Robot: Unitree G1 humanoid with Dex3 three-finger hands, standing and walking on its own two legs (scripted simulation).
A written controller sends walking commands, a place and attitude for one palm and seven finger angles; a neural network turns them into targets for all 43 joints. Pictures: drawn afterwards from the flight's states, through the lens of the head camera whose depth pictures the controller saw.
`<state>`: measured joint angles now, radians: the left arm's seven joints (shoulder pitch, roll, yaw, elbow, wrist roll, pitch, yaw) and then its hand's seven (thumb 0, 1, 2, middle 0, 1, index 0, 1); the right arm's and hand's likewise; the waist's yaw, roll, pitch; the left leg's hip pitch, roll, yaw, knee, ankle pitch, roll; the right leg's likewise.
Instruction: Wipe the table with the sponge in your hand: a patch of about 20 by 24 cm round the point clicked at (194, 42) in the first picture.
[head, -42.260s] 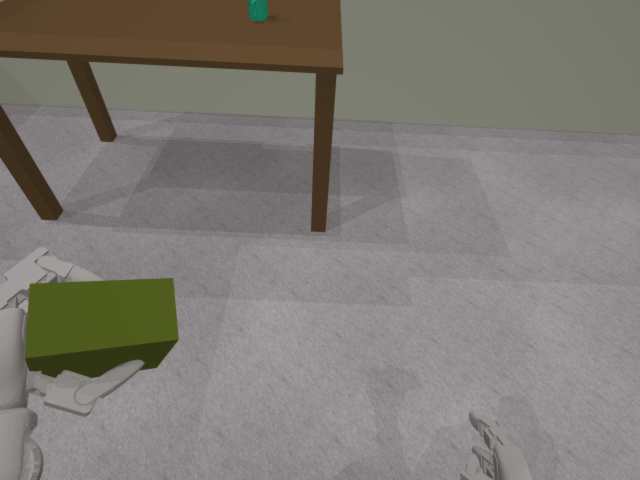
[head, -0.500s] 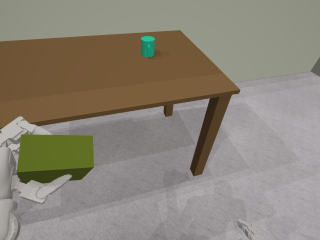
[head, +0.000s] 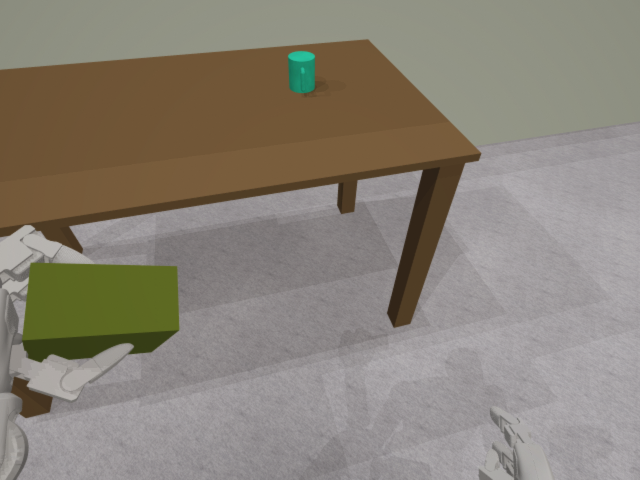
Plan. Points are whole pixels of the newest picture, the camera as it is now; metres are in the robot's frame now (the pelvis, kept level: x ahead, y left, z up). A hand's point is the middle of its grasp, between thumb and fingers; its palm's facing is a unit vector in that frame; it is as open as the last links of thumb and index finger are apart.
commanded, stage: stand and wait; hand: left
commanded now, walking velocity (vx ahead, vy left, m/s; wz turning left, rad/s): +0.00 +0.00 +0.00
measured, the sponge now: (122, 314) +0.23 +0.21 +0.16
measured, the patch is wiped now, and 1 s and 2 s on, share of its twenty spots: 1.00 1.00 1.00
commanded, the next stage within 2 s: none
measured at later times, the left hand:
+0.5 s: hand (86, 279) +0.25 +0.24 +0.18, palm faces +0.38 -0.82 -0.42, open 10.1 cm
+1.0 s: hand (75, 273) +0.26 +0.26 +0.18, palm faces +0.37 -0.84 -0.40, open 10.1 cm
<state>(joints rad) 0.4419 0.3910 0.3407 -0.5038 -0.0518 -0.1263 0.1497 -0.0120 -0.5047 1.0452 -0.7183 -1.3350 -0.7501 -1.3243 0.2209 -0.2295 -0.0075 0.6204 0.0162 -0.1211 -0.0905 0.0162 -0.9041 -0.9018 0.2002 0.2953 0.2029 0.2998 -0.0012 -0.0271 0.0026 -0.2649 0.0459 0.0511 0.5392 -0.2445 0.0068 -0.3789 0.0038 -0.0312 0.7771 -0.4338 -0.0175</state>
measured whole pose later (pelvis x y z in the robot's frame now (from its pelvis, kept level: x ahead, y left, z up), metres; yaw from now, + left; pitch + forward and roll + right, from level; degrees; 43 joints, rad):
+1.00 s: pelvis +0.05 +0.02 +0.01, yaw +0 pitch -1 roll -1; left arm 0.48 0.38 0.33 -0.54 -0.06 -0.12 0.14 -0.01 -0.50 1.05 -0.72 -1.34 -0.75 -1.33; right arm 0.16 -0.21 0.02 0.59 0.01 -0.06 -0.05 0.02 -0.90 -0.90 0.20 0.30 0.20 0.30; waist 0.01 0.01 0.05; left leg -0.23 0.03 0.03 0.46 -0.22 0.00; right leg -0.18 0.02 -0.03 0.42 -0.23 -0.02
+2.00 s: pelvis +0.05 +0.02 +0.01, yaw +0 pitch +0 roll -1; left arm 0.49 0.38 0.33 -0.53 -0.06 -0.12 0.14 -0.01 -0.50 1.05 -0.72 -1.34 -0.75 -1.33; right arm 0.16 -0.23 0.01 0.59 0.01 -0.06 -0.06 0.02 -0.90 -0.90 0.20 0.30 0.20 0.30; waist 0.01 0.03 0.05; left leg -0.23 0.04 0.04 0.47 -0.23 0.00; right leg -0.18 0.03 -0.03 0.42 -0.23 -0.02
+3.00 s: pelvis +0.05 +0.02 +0.01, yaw +0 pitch +0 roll -1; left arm 0.49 0.38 0.33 -0.52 -0.06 -0.12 0.14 -0.01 -0.50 1.05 -0.72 -1.34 -0.75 -1.33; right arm 0.17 -0.23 0.01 0.60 0.01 -0.06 -0.05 0.02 -0.90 -0.90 0.20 0.30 0.20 0.30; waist 0.00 0.03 0.05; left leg -0.23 0.03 0.04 0.46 -0.22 0.00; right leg -0.18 0.02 -0.03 0.41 -0.22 -0.01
